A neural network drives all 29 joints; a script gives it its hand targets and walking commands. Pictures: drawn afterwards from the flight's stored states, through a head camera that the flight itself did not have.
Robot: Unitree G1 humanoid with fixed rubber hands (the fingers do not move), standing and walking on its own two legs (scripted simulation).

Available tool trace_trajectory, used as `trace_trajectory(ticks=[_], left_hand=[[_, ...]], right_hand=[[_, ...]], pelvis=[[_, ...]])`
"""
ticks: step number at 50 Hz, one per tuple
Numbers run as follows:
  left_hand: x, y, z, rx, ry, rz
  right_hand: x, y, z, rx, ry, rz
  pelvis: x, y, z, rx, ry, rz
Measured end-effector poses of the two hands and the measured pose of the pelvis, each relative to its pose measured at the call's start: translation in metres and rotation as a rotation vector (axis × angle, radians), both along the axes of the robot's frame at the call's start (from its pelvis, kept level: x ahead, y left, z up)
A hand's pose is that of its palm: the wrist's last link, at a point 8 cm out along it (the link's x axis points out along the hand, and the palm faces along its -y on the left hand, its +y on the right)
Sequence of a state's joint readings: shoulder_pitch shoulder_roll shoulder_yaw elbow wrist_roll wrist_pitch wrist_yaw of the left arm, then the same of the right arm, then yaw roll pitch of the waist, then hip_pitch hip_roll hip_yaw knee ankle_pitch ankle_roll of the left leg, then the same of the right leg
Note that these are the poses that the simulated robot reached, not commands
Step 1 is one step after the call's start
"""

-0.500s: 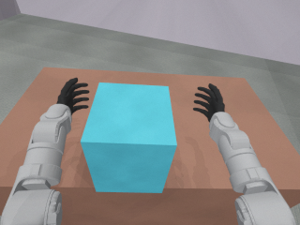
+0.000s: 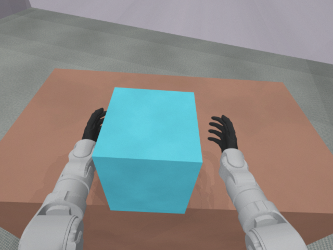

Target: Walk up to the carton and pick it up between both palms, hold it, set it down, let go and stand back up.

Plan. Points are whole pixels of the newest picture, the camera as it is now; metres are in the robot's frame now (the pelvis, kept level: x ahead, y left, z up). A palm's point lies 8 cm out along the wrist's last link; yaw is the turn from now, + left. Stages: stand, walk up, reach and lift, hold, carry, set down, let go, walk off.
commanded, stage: reach and lift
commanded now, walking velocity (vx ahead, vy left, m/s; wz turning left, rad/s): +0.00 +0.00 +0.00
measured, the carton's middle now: (151, 153) +0.36 +0.04 +0.04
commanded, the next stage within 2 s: none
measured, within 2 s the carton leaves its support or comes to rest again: neither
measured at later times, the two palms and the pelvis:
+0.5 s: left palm (97, 138) +0.38 +0.17 +0.07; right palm (211, 144) +0.38 -0.12 +0.07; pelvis -0.01 +0.01 +0.00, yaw +1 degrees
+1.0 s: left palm (98, 139) +0.38 +0.17 +0.08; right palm (214, 149) +0.36 -0.12 +0.08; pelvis +0.00 +0.01 +0.01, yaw +2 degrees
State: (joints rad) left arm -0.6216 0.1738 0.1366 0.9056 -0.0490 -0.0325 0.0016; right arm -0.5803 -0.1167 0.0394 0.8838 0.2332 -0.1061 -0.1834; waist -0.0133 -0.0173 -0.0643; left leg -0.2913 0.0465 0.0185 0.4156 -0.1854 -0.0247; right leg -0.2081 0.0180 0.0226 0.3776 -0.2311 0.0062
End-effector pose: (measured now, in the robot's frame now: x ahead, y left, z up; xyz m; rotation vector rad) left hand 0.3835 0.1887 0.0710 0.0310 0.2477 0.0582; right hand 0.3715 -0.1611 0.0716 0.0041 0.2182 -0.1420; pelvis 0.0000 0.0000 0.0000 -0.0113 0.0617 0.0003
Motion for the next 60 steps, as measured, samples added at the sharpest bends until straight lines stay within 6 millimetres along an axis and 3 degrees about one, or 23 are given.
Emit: trace_trajectory(ticks=[6,14,25,47,60], left_hand=[[-0.001,0.000,-0.007,-0.008,-0.009,0.004],[0.001,-0.005,0.003,-0.008,-0.041,0.004],[-0.001,-0.014,0.001,-0.008,-0.050,0.022],[-0.005,-0.019,0.004,0.029,-0.043,-0.026],[-0.018,-0.019,0.004,0.020,-0.053,-0.030]], right_hand=[[0.003,0.001,0.000,0.009,-0.016,-0.012],[0.006,0.006,0.008,0.003,-0.023,-0.009],[0.004,0.042,0.000,0.014,-0.016,0.011],[-0.009,0.039,0.002,-0.036,-0.053,-0.041],[-0.020,0.039,0.004,-0.052,-0.070,-0.030]], pelvis=[[0.000,0.002,-0.001,-0.005,0.017,0.002],[-0.002,0.005,-0.001,-0.007,0.024,0.000],[-0.005,0.007,0.000,-0.008,0.021,0.012],[-0.002,0.012,0.005,-0.003,-0.063,0.028],[0.003,0.008,0.006,0.005,-0.122,0.031]])
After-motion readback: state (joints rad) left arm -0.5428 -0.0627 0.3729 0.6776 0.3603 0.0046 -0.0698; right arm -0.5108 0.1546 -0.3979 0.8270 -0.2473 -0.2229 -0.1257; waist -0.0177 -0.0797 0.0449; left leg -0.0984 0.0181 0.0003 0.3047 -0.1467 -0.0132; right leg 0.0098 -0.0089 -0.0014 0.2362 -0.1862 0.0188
